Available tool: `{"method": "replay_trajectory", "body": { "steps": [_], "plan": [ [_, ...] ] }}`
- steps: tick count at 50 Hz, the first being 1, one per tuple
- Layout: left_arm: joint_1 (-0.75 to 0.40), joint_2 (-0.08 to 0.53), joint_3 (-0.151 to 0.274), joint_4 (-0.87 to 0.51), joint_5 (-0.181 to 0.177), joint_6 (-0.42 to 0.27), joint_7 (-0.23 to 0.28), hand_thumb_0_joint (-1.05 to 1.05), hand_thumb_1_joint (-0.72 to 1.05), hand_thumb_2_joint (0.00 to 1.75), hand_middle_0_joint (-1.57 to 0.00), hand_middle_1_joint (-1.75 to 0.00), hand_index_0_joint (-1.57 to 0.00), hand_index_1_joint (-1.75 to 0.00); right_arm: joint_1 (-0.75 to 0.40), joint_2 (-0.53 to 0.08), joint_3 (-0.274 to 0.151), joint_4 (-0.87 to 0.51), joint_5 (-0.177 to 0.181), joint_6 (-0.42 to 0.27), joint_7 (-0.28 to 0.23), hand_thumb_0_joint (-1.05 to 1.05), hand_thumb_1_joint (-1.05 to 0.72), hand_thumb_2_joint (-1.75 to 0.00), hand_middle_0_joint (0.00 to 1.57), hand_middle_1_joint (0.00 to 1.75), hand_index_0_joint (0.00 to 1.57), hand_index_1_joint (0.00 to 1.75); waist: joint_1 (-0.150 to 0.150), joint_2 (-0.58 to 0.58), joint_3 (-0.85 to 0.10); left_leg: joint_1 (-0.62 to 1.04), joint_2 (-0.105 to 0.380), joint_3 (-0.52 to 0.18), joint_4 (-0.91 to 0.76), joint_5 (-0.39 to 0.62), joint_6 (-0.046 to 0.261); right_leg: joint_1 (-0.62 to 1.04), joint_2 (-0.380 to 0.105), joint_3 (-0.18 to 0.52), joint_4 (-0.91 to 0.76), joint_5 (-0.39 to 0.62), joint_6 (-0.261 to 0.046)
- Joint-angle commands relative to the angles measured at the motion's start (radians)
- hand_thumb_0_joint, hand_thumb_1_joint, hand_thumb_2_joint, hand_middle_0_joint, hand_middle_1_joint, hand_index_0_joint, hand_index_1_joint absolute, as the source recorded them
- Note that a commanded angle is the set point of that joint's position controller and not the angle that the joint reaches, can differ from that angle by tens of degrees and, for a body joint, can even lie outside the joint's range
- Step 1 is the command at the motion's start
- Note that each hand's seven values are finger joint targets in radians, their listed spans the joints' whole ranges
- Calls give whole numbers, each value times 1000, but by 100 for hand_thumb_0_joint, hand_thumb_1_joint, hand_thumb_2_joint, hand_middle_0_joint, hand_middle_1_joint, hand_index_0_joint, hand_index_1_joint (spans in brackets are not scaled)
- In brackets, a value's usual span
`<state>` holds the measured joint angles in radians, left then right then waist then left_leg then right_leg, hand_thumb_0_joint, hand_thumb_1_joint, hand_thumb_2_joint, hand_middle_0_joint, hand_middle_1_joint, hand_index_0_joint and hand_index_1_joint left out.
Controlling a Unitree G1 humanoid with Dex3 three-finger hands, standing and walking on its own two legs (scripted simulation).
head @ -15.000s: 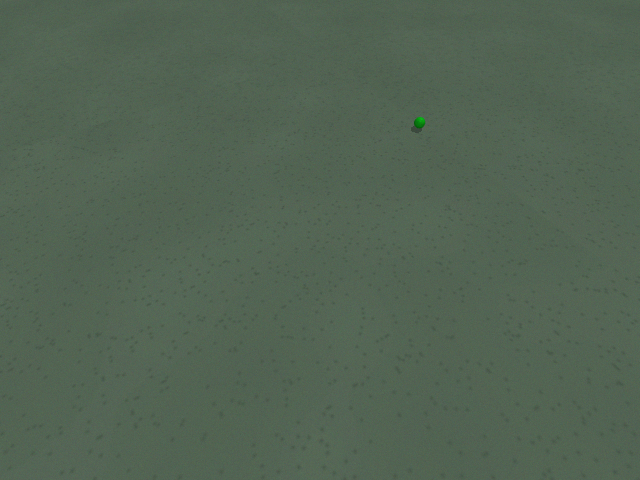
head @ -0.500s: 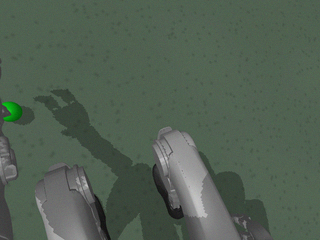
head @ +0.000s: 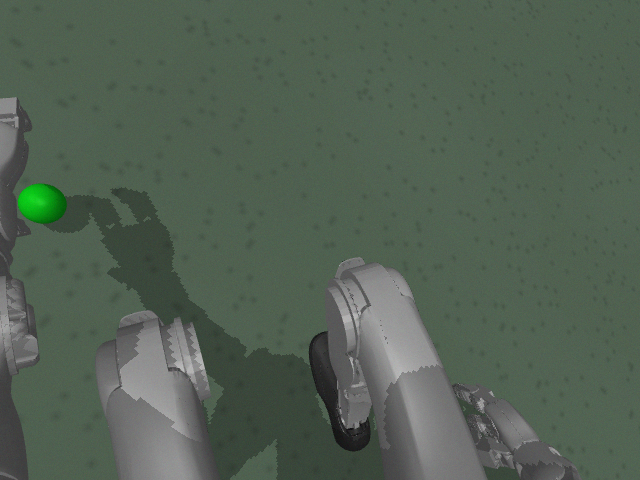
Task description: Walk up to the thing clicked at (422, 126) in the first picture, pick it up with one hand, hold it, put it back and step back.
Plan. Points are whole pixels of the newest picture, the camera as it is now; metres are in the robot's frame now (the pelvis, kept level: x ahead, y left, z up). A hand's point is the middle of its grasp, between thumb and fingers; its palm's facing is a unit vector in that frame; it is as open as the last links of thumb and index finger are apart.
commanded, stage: approach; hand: left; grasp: from above
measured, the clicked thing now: (43, 203) +0.51 +0.30 -0.29
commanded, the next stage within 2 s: close in in 0.46 s
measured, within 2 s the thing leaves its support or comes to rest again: neither
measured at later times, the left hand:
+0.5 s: hand (7, 201) +0.47 +0.30 -0.17, palm faces -0.41 -0.07 -0.91, open 13.6 cm
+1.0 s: hand (37, 209) +0.48 +0.28 -0.23, palm faces -0.50 -0.09 -0.86, open 13.7 cm
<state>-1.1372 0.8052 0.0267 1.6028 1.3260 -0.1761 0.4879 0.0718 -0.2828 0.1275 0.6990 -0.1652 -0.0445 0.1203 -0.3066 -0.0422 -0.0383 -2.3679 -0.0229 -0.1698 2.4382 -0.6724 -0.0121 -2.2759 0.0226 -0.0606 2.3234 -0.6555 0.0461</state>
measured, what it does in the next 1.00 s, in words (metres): stands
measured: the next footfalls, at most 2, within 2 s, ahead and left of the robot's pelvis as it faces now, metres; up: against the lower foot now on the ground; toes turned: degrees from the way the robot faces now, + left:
none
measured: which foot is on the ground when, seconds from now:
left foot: down 0.00-1.00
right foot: down 0.00-1.00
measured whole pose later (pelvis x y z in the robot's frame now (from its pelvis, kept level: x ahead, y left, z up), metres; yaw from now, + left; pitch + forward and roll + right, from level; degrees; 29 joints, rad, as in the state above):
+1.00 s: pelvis +0.00 +0.00 -0.01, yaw -2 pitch +33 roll -11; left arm -1.11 0.92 0.08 1.65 1.31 -0.23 0.46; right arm 0.18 -0.29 0.23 0.66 -0.18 -0.08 0.13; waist -0.37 -0.08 0.08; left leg -2.36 -0.01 -0.21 2.47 -0.69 -0.03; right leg -2.28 0.04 -0.09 2.34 -0.65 0.06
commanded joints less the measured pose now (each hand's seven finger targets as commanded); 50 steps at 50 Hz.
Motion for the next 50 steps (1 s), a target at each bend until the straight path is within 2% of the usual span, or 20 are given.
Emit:
{"method": "replay_trajectory", "body": {
  "steps": [1, 3, 8, 11, 12, 14, 17, 19, 20, 22, 23, 25, 28, 29, 32, 37, 39, 45, 48, 50],
  "plan": [
    [-393, 221, 13, -74, -32, 81, 16, 0, -46, 92, -6, -114, -11, -109, 262, -286, -61, 15, 4, 1, -8, 0, -90, -89, 20, 30, 20, 30, -46, 429, -623, 585, 16, 93, -281, 130, 30, 254, 22, -125, -193, 194, -85],
    [-392, 232, 8, -66, -50, 95, -29, 0, -47, 92, -6, -113, -10, -109, 269, -292, -54, -7, 14, -3, -10, 0, -90, -89, 20, 30, 20, 30, -67, 379, -616, 543, 14, 91, -256, 142, 41, 287, 25, -120, -201, 206, -80],
    [-212, 261, 14, -51, -102, 94, -147, 0, -48, 92, -7, -113, -11, -109, 274, -282, -33, -43, 23, 15, -8, 0, -90, -89, 20, 30, 20, 30, -25, 320, -627, 485, 12, 97, -263, 199, 48, 423, 29, -111, -217, 241, -73],
    [-157, 292, 42, -147, -121, 70, -196, 0, -46, 90, -7, -114, -11, -109, 288, -289, -37, -60, 28, 30, -4, 0, -90, -89, 20, 30, 20, 30, 9, 369, -626, 543, 12, 83, -282, 258, 28, 404, 27, -117, -200, 263, -84],
    [-160, 305, 53, -197, -124, 54, -204, 0, -47, 91, -7, -114, -11, -109, 294, -294, -40, -71, 28, 37, -3, 0, -90, -89, 20, 30, 20, 30, 6, 387, -636, 559, 13, 85, -270, 281, 25, 408, 28, -120, -204, 276, -86],
    [-186, 336, 82, -356, -125, 15, -206, 0, -46, 91, -8, -112, -12, -108, 315, -295, -48, -79, 29, 48, -2, 0, -90, -89, 20, 30, 20, 30, 18, 433, -731, 623, 14, 87, -253, 340, 17, 444, 28, -123, -195, 318, -86],
    [-154, 292, 98, -528, -135, -41, -184, 0, -46, 93, -9, -110, -12, -107, 339, -293, -69, -70, 33, 56, 6, 0, -90, -89, 20, 30, 20, 30, 24, 487, -794, 682, 15, 89, -243, 375, 11, 451, 27, -125, -193, 345, -84],
    [-150, 293, 111, -608, -138, -64, -156, 0, -48, 92, -8, -108, -11, -104, 335, -295, -92, -65, 36, 53, 5, 0, -90, -89, 20, 30, 20, 30, 23, 506, -763, 691, 16, 93, -246, 337, 8, 404, 22, -123, -199, 318, -90],
    [-202, 294, 108, -668, -132, -74, -143, 0, -49, 94, -8, -107, -10, -105, 341, -285, -100, -60, 37, 52, 5, 0, -90, -89, 20, 30, 20, 30, 16, 528, -799, 697, 18, 95, -256, 313, 8, 407, 24, -121, -202, 308, -88],
    [-234, 310, 119, -613, -108, -66, -113, 0, -50, 96, -8, -105, -10, -103, 339, -277, -108, -48, 40, 50, 4, 0, -90, -89, 20, 30, 20, 30, 8, 522, -747, 677, 19, 97, -272, 245, 11, 348, 21, -118, -203, 257, -90],
    [-255, 271, 93, -570, -106, -61, -100, 0, -52, 99, -7, -105, -8, -104, 335, -263, -105, -38, 38, 48, 3, 0, -90, -89, 20, 30, 20, 30, -3, 518, -727, 667, 21, 98, -283, 208, 14, 327, 21, -118, -208, 236, -87],
    [-268, 194, 35, -341, -85, -42, -76, 0, -51, 101, -7, -107, -9, -106, 333, -253, -85, -10, 29, 40, 2, 0, -90, -89, 20, 30, 20, 30, -54, 408, -582, 551, 18, 97, -272, 108, 30, 278, 31, -125, -232, 167, -82],
    [-260, 166, -6, -151, -77, -19, -62, 0, -45, 102, -9, -112, -11, -109, 326, -266, -63, 3, 23, 27, -5, 0, -89, -89, 20, 30, 20, 30, -74, 304, -476, 429, 8, 95, -271, 31, 46, 260, 33, -124, -266, 99, -78],
    [-260, 158, -16, -124, -74, -12, -67, 0, -45, 99, -9, -109, -12, -106, 323, -267, -59, 3, 20, 21, -5, 0, -89, -89, 20, 30, 20, 30, -66, 307, -480, 441, 7, 97, -276, 41, 45, 278, 32, -123, -266, 106, -79],
    [-250, 191, -21, -64, -61, 4, -83, 0, -44, 94, -9, -110, -13, -106, 305, -280, -42, 1, 20, 11, -8, 0, -89, -89, 20, 30, 20, 30, -38, 333, -526, 483, 7, 96, -281, 83, 39, 301, 32, -130, -238, 139, -81],
    [-325, 279, 22, -92, -58, -3, -68, 0, -43, 95, -9, -112, -13, -107, 302, -289, -28, -36, 13, 0, -10, 0, -89, -89, 20, 30, 20, 30, -61, 339, -622, 503, 12, 88, -249, 153, 42, 371, 35, -132, -213, 207, -72],
    [-295, 285, 31, -59, -55, -7, -55, 0, -47, 92, -7, -107, -9, -104, 298, -286, -22, -41, 9, -8, -9, 0, -89, -90, 20, 30, 20, 30, -61, 341, -572, 479, 15, 95, -241, 148, 43, 367, 35, -128, -214, 205, -70],
    [-280, 316, 52, -53, -35, -39, 0, 0, -48, 94, -6, -105, -8, -103, 307, -295, -1, -36, -13, -31, -6, 0, -89, -89, 20, 30, 20, 30, -78, 405, -558, 523, 21, 88, -223, 177, 32, 358, 39, -140, -192, 228, -74],
    [-293, 378, 81, -108, -24, -56, 30, 0, -49, 96, -7, -104, -8, -102, 309, -306, 8, -40, -21, -38, -3, 0, -89, -90, 20, 30, 20, 30, -76, 458, -607, 555, 26, 81, -216, 193, 26, 373, 40, -151, -176, 238, -76],
    [-300, 356, 74, -103, -28, -60, 45, 0, -49, 98, -7, -103, -8, -102, 310, -309, 8, -31, -28, -48, 3, 0, -89, -90, 20, 30, 20, 30, -92, 445, -580, 544, 30, 77, -201, 184, 26, 353, 43, -157, -172, 234, -76]
  ]
}}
